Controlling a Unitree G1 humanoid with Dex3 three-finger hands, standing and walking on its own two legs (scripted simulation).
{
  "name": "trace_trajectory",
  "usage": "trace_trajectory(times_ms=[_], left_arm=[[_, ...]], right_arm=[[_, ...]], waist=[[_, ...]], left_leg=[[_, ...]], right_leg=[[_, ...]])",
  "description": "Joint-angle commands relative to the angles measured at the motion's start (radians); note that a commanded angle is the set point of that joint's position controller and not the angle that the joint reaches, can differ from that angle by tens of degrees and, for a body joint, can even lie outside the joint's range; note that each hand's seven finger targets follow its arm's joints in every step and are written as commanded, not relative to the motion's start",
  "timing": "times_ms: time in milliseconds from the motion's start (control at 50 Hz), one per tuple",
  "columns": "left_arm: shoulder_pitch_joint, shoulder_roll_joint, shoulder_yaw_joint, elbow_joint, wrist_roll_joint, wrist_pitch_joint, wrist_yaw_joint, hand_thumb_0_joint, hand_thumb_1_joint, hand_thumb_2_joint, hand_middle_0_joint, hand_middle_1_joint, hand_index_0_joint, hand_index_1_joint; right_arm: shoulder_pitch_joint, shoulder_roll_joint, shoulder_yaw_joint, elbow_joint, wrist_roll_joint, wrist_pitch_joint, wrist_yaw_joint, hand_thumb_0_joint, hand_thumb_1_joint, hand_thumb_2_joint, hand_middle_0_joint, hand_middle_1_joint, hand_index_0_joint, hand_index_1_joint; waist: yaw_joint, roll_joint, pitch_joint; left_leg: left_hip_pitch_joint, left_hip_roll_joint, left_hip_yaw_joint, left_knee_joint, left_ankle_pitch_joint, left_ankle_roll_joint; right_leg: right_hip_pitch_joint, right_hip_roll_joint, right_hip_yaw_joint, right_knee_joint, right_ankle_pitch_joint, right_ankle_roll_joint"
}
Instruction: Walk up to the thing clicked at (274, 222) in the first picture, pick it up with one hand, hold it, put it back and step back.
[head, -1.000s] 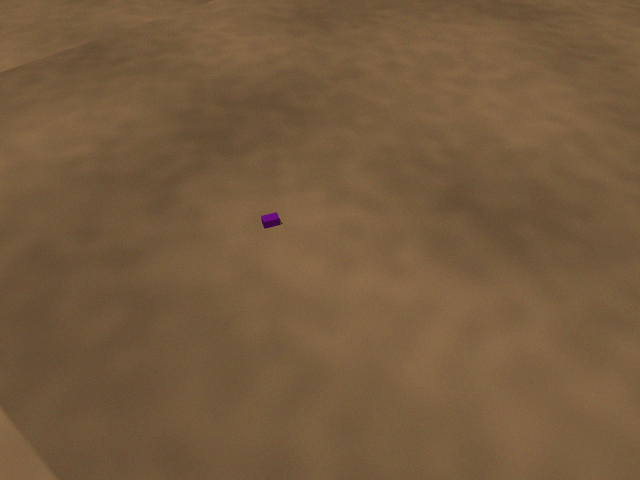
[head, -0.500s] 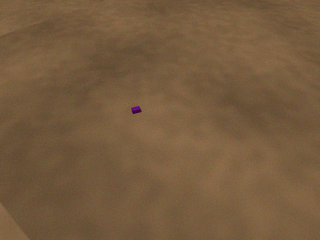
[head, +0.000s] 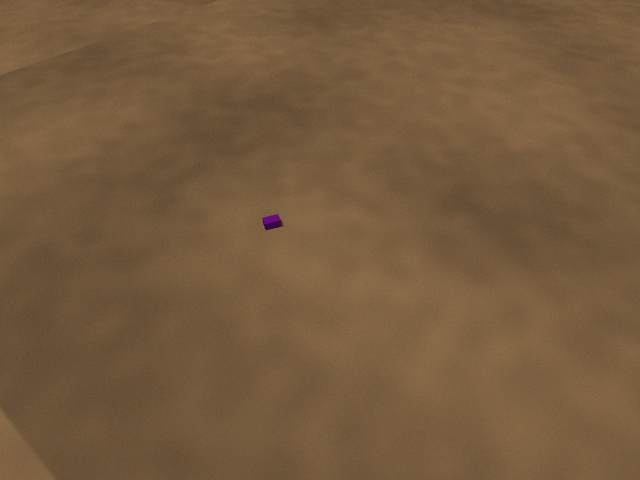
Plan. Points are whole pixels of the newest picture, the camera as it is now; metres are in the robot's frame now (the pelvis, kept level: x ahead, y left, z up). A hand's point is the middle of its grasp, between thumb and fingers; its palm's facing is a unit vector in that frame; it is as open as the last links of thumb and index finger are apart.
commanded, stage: stand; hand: left
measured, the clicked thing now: (271, 222) +1.32 +0.22 -0.76
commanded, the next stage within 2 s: walk up in 0.12 s
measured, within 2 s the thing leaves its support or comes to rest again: neither
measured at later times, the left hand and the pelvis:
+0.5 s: hand out of the picture +0.10 +0.32 -0.17, palm faces -0.02 -0.93 -0.36, open 7.4 cm; pelvis +0.08 +0.04 -0.01, yaw +0 degrees
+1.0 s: hand (170, 337) +0.40 +0.26 -0.13, palm faces -0.02 -0.94 -0.35, open 7.4 cm; pelvis +0.29 +0.01 -0.02, yaw +0 degrees
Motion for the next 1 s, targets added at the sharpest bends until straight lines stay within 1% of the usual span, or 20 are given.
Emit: trace_trajectory(times_ms=[0, 80, 100, 120, 180, 240, 300, 360, 380, 400, 420, 480, 520, 660, 740, 760, 780, 800, 880, 980], left_arm=[[-0.042, 0.216, 0.047, -0.056, 0.002, -0.021, 0.011, 0.000, 0.900, 0.900, -0.200, -0.300, -0.200, -0.300], [-0.039, 0.220, 0.048, -0.051, 0.003, -0.022, 0.012, 0.000, 0.900, 0.900, -0.200, -0.300, -0.200, -0.300], [0.025, 0.319, 0.115, -0.105, 0.023, -0.034, -0.019, 0.000, 0.900, 0.900, -0.200, -0.300, -0.200, -0.300], [0.020, 0.317, 0.121, -0.097, 0.032, -0.034, -0.030, 0.000, 0.900, 0.900, -0.200, -0.300, -0.200, -0.300], [0.068, 0.288, 0.131, -0.132, 0.034, -0.047, -0.044, 0.000, 0.900, 0.900, -0.200, -0.300, -0.200, -0.300], [0.153, 0.379, 0.163, -0.147, 0.044, -0.060, -0.042, 0.000, 0.900, 0.900, -0.200, -0.300, -0.200, -0.300], [0.054, 0.363, 0.154, -0.210, 0.045, -0.056, -0.048, 0.000, 0.900, 0.900, -0.200, -0.300, -0.200, -0.300], [-0.014, 0.292, 0.125, -0.253, 0.026, -0.038, -0.059, 0.000, 0.900, 0.900, -0.200, -0.300, -0.200, -0.300], [-0.005, 0.228, 0.105, -0.277, 0.018, -0.037, -0.060, 0.000, 0.900, 0.900, -0.200, -0.300, -0.200, -0.300], [-0.016, 0.195, 0.100, -0.293, 0.018, -0.042, -0.051, 0.000, 0.900, 0.900, -0.200, -0.300, -0.200, -0.300], [-0.039, 0.286, 0.109, -0.294, 0.027, -0.049, -0.041, 0.000, 0.900, 0.900, -0.200, -0.300, -0.200, -0.300], [0.084, 0.285, 0.102, -0.230, 0.003, -0.059, -0.046, 0.000, 0.900, 0.900, -0.200, -0.300, -0.200, -0.300], [0.105, 0.276, 0.102, -0.230, 0.004, -0.052, -0.061, 0.000, 0.900, 0.900, -0.200, -0.300, -0.200, -0.300], [-0.017, 0.241, 0.107, -0.303, 0.011, -0.046, -0.090, 0.000, 0.900, 0.900, -0.200, -0.300, -0.200, -0.300], [0.191, 0.282, 0.150, -0.256, 0.010, -0.054, -0.071, 0.000, 0.900, 0.900, -0.200, -0.300, -0.200, -0.300], [0.311, 0.338, 0.174, -0.239, 0.016, -0.061, -0.058, 0.000, 0.900, 0.900, -0.200, -0.300, -0.200, -0.300], [0.346, 0.417, 0.185, -0.267, 0.012, -0.069, -0.047, 0.000, 0.900, 0.900, -0.200, -0.300, -0.200, -0.300], [0.273, 0.428, 0.182, -0.287, -0.008, -0.066, -0.046, 0.000, 0.900, 0.900, -0.200, -0.300, -0.200, -0.300], [0.116, 0.316, 0.152, -0.320, -0.009, -0.073, -0.037, 0.000, 0.900, 0.900, -0.200, -0.300, -0.200, -0.300], [0.101, 0.328, 0.153, -0.362, 0.007, -0.089, -0.049, 0.000, 0.900, 0.900, -0.200, -0.300, -0.200, -0.300]], right_arm=[[-0.035, -0.210, -0.039, -0.058, 0.002, -0.022, -0.012, 0.000, -0.900, -0.900, 0.200, 0.300, 0.200, 0.300], [-0.033, -0.209, -0.040, -0.055, 0.003, -0.020, -0.011, 0.000, -0.900, -0.900, 0.200, 0.300, 0.200, 0.300], [0.029, -0.299, -0.103, -0.112, -0.016, -0.037, 0.015, 0.000, -0.900, -0.900, 0.200, 0.300, 0.200, 0.300], [0.032, -0.303, -0.112, -0.106, -0.024, -0.038, 0.026, 0.000, -0.900, -0.900, 0.200, 0.300, 0.200, 0.300], [-0.050, -0.248, -0.113, -0.172, -0.028, -0.047, 0.042, 0.000, -0.900, -0.900, 0.200, 0.300, 0.200, 0.300], [-0.083, -0.228, -0.114, -0.215, -0.026, -0.056, 0.043, 0.000, -0.900, -0.900, 0.200, 0.300, 0.200, 0.300], [-0.006, -0.248, -0.128, -0.211, -0.021, -0.070, 0.057, 0.000, -0.900, -0.900, 0.200, 0.300, 0.200, 0.300], [0.208, -0.255, -0.155, -0.147, -0.030, -0.082, 0.048, 0.000, -0.900, -0.900, 0.200, 0.300, 0.200, 0.300], [0.325, -0.325, -0.185, -0.130, -0.040, -0.086, 0.034, 0.000, -0.900, -0.900, 0.200, 0.300, 0.200, 0.300], [0.353, -0.434, -0.200, -0.150, -0.049, -0.094, 0.032, 0.000, -0.900, -0.900, 0.200, 0.300, 0.200, 0.300], [0.300, -0.414, -0.193, -0.180, -0.013, -0.092, 0.033, 0.000, -0.900, -0.900, 0.200, 0.300, 0.200, 0.300], [0.190, -0.300, -0.145, -0.233, -0.002, -0.096, 0.020, 0.000, -0.900, -0.900, 0.200, 0.300, 0.200, 0.300], [0.190, -0.307, -0.143, -0.245, 0.001, -0.099, 0.023, 0.000, -0.900, -0.900, 0.200, 0.300, 0.200, 0.300], [0.196, -0.325, -0.144, -0.301, 0.002, -0.089, 0.026, 0.000, -0.900, -0.900, 0.200, 0.300, 0.200, 0.300], [0.202, -0.292, -0.132, -0.334, 0.006, -0.083, 0.017, 0.000, -0.900, -0.900, 0.200, 0.300, 0.200, 0.300], [0.272, -0.240, -0.111, -0.337, 0.009, -0.083, 0.018, 0.000, -0.900, -0.900, 0.200, 0.300, 0.200, 0.300], [0.315, -0.189, -0.091, -0.361, 0.016, -0.079, 0.019, 0.000, -0.900, -0.900, 0.200, 0.300, 0.200, 0.300], [0.265, -0.290, -0.118, -0.339, 0.011, -0.069, 0.010, 0.000, -0.900, -0.900, 0.200, 0.300, 0.200, 0.300], [0.295, -0.287, -0.114, -0.287, 0.016, -0.069, 0.031, 0.000, -0.900, -0.900, 0.200, 0.300, 0.200, 0.300], [0.272, -0.254, -0.124, -0.296, -0.010, -0.061, 0.067, 0.000, -0.900, -0.900, 0.200, 0.300, 0.200, 0.300]], waist=[[0.005, -0.005, -0.073], [0.005, -0.019, -0.057], [0.003, -0.032, -0.158], [0.006, -0.015, -0.076], [0.054, -0.033, 0.062], [0.098, -0.172, 0.034], [0.035, -0.171, 0.054], [-0.089, -0.059, -0.020], [-0.145, 0.174, -0.074], [-0.150, 0.300, -0.035], [-0.126, 0.116, 0.012], [-0.025, 0.042, 0.039], [-0.028, 0.121, 0.043], [-0.038, 0.135, 0.037], [0.092, -0.014, -0.095], [0.135, -0.183, -0.170], [0.115, -0.337, -0.195], [0.112, -0.198, -0.138], [0.015, -0.119, 0.039], [0.005, -0.170, 0.031]], left_leg=[[0.002, 0.117, -0.082, -0.046, 0.129, 0.037], [0.000, 0.114, -0.088, -0.053, 0.118, 0.034], [0.007, 0.077, -0.096, 0.040, -0.409, 0.114], [-0.097, 0.084, -0.128, 0.050, -0.553, 0.124], [-0.322, 0.078, -0.119, 0.149, -0.388, 0.115], [-0.553, 0.045, -0.016, 0.414, -0.329, 0.055], [-0.373, 0.090, -0.047, 0.309, -0.320, 0.053], [0.103, 0.001, 0.060, 0.070, -0.089, 0.036], [0.320, 0.128, -0.213, -0.047, -0.315, 0.097], [0.339, 0.377, -0.617, -0.164, -0.496, 0.208], [0.253, 0.429, -0.607, -0.139, -0.380, 0.282], [0.166, 0.287, -0.272, -0.083, -0.012, 0.202], [0.139, 0.253, -0.155, -0.095, 0.137, 0.206], [-0.022, 0.199, -0.014, -0.051, 0.190, 0.176], [-0.120, 0.148, 0.040, 0.373, 0.403, 0.134], [-0.253, 0.060, 0.085, 0.659, 0.214, 0.103], [-0.470, -0.070, 0.065, 0.898, -0.315, 0.071], [-0.483, -0.021, -0.054, 1.000, -0.351, 0.075], [-0.432, 0.094, -0.069, 0.830, -0.181, 0.061], [-0.378, 0.106, 0.017, 0.511, -0.146, 0.015]], right_leg=[[0.010, -0.126, 0.098, -0.053, 0.156, -0.023], [-0.008, -0.123, 0.096, -0.062, 0.129, -0.021], [-0.005, -0.068, 0.096, 0.010, -0.379, -0.058], [-0.082, -0.090, 0.140, 0.036, -0.527, -0.077], [-0.074, -0.165, 0.273, 0.010, -0.478, -0.138], [0.166, -0.363, 0.513, -0.210, -0.493, -0.259], [0.004, -0.308, 0.365, -0.158, -0.405, -0.235], [-0.274, -0.123, 0.077, 0.112, -0.273, -0.123], [-0.498, -0.001, -0.036, 0.434, -0.257, -0.071], [-0.720, 0.101, 0.017, 0.660, -0.392, -0.045], [-0.701, 0.000, 0.158, 0.710, -0.355, -0.047], [-0.585, -0.059, 0.156, 0.653, -0.183, -0.030], [-0.543, -0.058, 0.094, 0.578, -0.123, -0.004], [-0.276, -0.049, -0.053, 0.283, 0.092, -0.036], [0.096, 0.003, -0.073, 0.233, 0.029, -0.084], [0.252, -0.085, 0.081, 0.153, -0.144, -0.105], [0.327, -0.391, 0.599, -0.022, -0.292, -0.218], [0.181, -0.436, 0.721, -0.108, -0.423, -0.293], [-0.128, -0.292, 0.333, -0.134, -0.340, -0.238], [-0.205, -0.234, 0.161, -0.132, -0.295, -0.231]])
